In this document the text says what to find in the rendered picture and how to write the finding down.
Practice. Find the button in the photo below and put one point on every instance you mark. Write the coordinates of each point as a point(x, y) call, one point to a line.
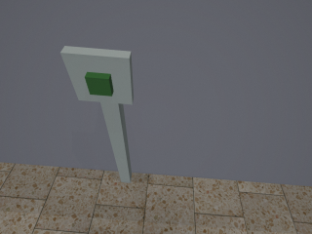
point(99, 84)

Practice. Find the panel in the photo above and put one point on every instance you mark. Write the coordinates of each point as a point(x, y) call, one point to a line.
point(80, 60)

